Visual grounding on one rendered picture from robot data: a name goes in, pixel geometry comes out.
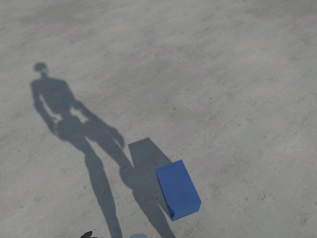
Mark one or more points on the carton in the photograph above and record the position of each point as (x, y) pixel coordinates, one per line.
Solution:
(178, 190)

